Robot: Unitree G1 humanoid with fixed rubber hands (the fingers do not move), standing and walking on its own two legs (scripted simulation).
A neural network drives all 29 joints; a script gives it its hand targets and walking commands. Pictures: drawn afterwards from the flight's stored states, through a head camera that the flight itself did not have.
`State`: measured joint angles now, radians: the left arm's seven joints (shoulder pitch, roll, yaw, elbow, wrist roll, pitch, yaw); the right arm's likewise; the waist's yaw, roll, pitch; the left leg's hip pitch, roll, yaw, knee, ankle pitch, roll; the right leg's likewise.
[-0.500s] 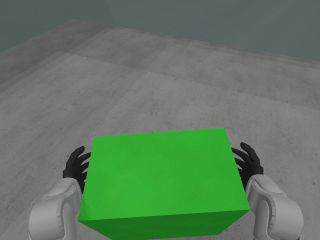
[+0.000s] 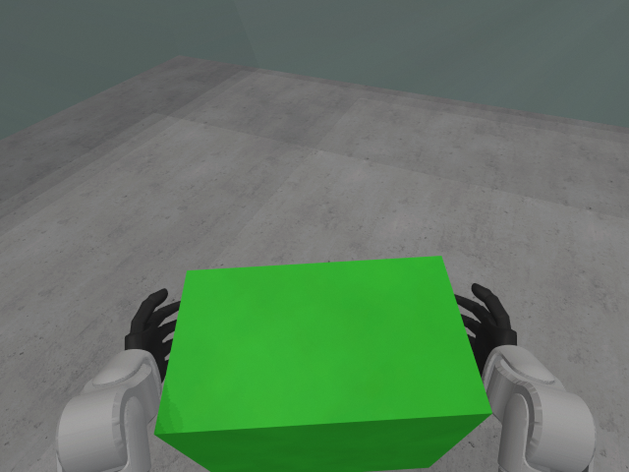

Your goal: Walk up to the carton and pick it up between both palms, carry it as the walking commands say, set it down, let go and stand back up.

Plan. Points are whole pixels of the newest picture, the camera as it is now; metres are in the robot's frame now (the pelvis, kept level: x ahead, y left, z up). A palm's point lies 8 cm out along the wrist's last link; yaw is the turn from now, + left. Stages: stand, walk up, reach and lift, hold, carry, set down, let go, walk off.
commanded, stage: carry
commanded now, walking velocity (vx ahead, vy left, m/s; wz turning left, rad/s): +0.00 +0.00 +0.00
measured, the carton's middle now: (321, 380) +0.24 +0.00 +0.02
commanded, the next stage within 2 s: none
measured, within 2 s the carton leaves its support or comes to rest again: neither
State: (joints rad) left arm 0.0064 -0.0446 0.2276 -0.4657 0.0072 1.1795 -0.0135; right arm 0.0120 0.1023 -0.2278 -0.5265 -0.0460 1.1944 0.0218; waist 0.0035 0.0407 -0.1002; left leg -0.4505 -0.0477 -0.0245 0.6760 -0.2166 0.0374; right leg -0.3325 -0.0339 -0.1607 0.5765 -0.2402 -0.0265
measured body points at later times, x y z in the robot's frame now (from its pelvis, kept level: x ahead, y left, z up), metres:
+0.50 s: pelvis -0.05 +0.00 +0.00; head -0.08 -0.01 +0.45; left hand +0.19 +0.19 +0.09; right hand +0.19 -0.19 +0.09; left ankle +0.03 +0.11 -0.73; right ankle -0.05 -0.10 -0.73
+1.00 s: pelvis -0.07 +0.01 +0.00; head -0.11 +0.02 +0.45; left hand +0.17 +0.21 +0.09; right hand +0.17 -0.17 +0.10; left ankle +0.03 +0.11 -0.73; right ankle -0.05 -0.10 -0.73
